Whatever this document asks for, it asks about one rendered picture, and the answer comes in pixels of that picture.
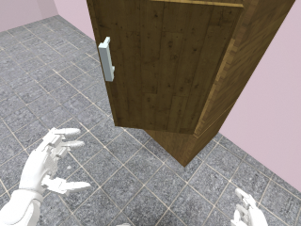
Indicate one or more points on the left robot forearm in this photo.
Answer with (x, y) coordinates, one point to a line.
(23, 209)

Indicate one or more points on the robot left hand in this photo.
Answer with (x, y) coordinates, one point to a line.
(40, 162)

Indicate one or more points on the handle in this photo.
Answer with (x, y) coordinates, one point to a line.
(108, 69)

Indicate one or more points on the cupboard door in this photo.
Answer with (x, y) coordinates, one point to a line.
(166, 55)

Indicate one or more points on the robot right hand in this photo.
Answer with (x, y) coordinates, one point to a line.
(252, 215)

